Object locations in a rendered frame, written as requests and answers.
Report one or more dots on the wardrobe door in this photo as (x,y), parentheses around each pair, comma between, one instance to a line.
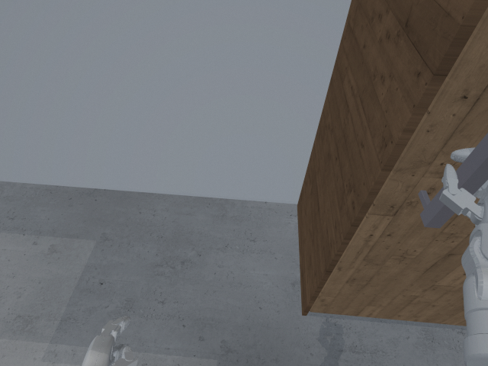
(394,267)

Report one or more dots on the right robot hand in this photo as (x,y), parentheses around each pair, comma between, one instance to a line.
(460,200)

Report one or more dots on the handle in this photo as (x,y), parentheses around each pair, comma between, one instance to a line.
(471,175)

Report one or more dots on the left robot hand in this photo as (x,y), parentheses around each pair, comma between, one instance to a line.
(102,351)

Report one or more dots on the robot right forearm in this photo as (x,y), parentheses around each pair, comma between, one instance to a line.
(475,291)

